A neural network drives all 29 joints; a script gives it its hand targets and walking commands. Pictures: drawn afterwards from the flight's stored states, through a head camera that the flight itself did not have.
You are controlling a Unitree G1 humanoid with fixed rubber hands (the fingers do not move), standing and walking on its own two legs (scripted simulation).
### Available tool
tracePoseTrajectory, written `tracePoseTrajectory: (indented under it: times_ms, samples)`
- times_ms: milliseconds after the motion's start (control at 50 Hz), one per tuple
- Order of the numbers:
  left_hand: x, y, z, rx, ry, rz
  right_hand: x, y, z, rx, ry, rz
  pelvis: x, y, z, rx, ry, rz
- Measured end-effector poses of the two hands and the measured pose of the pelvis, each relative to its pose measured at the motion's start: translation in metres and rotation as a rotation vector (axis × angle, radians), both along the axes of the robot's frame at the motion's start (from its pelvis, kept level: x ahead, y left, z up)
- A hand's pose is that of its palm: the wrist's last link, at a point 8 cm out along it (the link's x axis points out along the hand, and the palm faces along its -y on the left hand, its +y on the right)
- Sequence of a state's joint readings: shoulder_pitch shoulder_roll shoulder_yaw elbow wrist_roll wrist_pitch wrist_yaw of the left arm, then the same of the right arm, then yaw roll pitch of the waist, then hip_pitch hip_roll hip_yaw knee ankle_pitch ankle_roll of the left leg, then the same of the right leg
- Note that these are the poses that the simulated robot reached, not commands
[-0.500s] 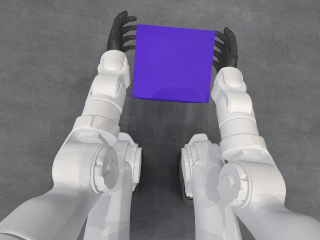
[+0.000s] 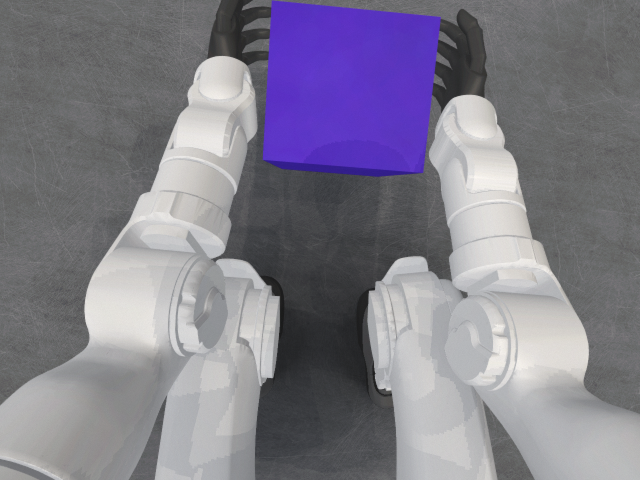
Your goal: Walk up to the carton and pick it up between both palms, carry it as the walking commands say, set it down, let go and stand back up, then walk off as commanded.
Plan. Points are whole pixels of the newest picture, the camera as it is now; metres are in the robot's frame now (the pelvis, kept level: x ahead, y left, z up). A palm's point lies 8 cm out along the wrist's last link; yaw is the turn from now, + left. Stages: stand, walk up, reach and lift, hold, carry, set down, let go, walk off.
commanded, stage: set down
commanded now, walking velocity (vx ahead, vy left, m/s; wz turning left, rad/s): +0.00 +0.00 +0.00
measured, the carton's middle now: (339, 113) +0.50 -0.01 -0.22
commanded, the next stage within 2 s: none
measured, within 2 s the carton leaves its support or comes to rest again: rests again in 0.86 s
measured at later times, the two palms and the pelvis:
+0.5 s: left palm (233, 65) +0.53 +0.11 -0.15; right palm (457, 97) +0.50 -0.13 -0.15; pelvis +0.00 +0.00 -0.01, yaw +0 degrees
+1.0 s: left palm (233, 71) +0.52 +0.11 -0.17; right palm (454, 99) +0.50 -0.14 -0.17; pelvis +0.00 +0.00 -0.01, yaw +0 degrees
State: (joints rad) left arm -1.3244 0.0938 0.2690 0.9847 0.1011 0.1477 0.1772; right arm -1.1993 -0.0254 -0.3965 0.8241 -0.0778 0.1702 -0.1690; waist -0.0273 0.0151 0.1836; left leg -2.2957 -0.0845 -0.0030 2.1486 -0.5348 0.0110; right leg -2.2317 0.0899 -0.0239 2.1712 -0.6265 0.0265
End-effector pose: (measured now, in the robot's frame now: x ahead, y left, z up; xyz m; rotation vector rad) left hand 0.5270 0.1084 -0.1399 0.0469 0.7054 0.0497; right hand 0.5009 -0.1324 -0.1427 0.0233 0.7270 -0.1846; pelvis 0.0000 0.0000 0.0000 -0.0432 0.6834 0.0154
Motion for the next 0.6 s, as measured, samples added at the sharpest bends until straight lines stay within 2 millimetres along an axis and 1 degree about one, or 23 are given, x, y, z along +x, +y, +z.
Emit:
tracePoseTrajectory:
  times_ms: [120,340,600]
  samples:
    - [-0.002,0.000,-0.003,0.006,0.012,-0.004,-0.002,0.000,-0.002,0.000,0.012,0.005,-0.001,-0.001,-0.001,0.001,0.002,-0.001]
    - [-0.001,0.002,-0.009,0.014,0.025,-0.016,0.002,0.001,-0.007,-0.008,0.015,0.020,-0.004,-0.001,-0.006,0.003,-0.008,-0.005]
    - [0.000,-0.002,-0.018,0.015,0.049,-0.046,0.002,-0.004,-0.015,-0.006,0.025,0.024,-0.001,0.000,-0.009,0.008,-0.002,-0.013]
